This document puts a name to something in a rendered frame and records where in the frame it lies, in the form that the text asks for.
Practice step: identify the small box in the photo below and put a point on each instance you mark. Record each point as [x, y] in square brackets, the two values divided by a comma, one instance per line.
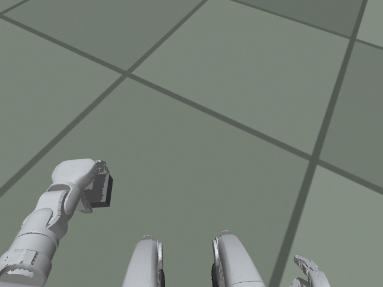
[98, 192]

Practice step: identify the left robot hand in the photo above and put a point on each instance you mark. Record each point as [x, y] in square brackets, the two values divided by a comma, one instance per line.
[80, 172]

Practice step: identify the right robot hand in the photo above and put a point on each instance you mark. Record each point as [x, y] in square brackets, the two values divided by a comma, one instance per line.
[316, 278]

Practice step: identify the left robot arm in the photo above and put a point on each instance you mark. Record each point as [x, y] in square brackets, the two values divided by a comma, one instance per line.
[27, 263]

